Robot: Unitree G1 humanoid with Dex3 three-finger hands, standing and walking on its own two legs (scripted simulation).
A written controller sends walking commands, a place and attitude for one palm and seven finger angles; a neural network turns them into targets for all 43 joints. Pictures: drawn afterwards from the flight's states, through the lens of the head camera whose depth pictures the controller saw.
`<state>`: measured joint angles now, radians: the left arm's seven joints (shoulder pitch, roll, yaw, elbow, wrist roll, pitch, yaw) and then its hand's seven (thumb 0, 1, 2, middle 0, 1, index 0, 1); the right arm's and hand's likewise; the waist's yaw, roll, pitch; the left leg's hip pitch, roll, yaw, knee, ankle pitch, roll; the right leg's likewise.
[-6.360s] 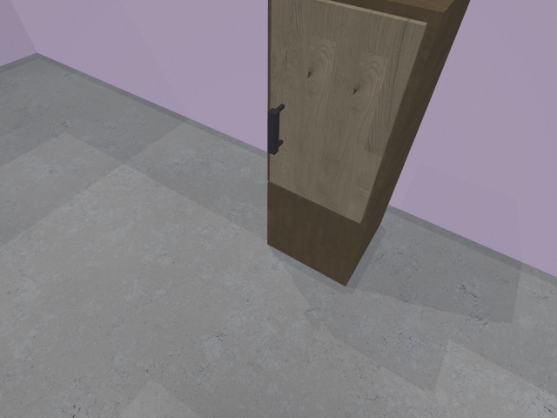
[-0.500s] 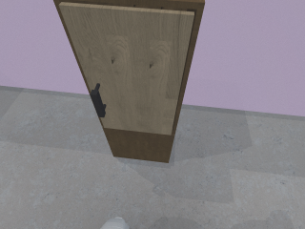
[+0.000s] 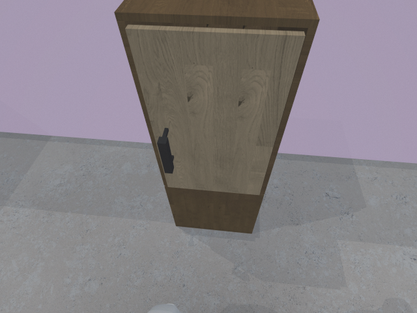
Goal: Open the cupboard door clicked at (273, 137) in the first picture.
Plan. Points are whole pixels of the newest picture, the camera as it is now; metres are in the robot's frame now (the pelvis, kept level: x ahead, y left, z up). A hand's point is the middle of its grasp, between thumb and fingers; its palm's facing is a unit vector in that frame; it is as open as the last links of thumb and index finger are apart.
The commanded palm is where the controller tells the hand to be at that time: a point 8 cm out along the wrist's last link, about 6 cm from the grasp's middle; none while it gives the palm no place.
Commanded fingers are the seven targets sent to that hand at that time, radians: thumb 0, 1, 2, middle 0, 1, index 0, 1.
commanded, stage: come to a stop and stand still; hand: left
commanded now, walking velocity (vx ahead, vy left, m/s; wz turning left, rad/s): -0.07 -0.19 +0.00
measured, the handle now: (167, 150) +0.54 +0.17 -0.10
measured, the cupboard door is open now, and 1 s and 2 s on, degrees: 0 0 0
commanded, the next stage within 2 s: look again from close up in 1.36 s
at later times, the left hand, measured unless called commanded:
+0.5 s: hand out of the picture +0.05 +0.19 -0.18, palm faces -0.02 -0.97 -0.24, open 7.3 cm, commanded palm none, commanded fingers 0.00 0.90 0.90 -0.20 -0.30 -0.20 -0.30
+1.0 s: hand out of the picture +0.03 +0.16 -0.17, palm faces +0.00 -0.97 -0.23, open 7.3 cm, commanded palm none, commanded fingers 0.00 0.90 0.90 -0.20 -0.30 -0.20 -0.30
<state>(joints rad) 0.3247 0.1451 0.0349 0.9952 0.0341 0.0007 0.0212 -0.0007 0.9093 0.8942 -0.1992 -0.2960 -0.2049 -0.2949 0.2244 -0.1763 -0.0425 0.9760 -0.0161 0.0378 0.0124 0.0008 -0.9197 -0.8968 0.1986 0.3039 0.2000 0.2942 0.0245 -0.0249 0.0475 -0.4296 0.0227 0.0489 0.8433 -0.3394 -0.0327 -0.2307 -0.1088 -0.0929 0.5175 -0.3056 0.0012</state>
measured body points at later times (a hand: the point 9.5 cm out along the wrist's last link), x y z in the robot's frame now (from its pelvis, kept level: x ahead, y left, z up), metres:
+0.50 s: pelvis -0.01 +0.01 -0.02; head +0.02 -0.01 +0.43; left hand +0.05 +0.24 -0.16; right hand +0.00 -0.23 -0.18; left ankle +0.00 +0.13 -0.74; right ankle -0.02 -0.10 -0.74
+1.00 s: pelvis +0.01 -0.02 +0.00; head +0.03 -0.04 +0.45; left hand +0.03 +0.21 -0.15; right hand +0.02 -0.25 -0.17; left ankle +0.01 +0.12 -0.74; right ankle -0.02 -0.10 -0.74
